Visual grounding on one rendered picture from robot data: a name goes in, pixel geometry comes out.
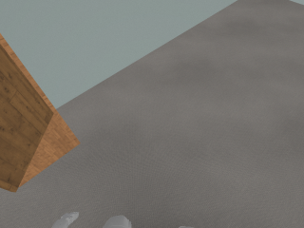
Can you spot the robot left thigh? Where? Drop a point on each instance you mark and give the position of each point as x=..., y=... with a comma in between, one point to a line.
x=118, y=222

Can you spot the robot left hand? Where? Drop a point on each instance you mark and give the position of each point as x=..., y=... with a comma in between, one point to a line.
x=65, y=220

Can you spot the cupboard door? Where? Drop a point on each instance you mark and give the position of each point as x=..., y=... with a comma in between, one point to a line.
x=24, y=119

